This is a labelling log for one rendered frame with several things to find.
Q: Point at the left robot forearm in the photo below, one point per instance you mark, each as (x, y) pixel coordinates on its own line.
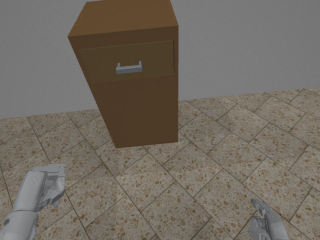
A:
(20, 225)

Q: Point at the cabinet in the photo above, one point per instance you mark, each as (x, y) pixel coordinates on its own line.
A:
(137, 111)

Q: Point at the robot left hand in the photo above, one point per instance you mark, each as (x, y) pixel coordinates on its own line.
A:
(48, 180)

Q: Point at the handle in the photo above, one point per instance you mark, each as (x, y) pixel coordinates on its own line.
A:
(129, 69)

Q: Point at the drawer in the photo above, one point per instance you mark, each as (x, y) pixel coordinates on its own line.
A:
(157, 58)

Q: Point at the robot right hand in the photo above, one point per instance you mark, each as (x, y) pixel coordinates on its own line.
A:
(270, 228)

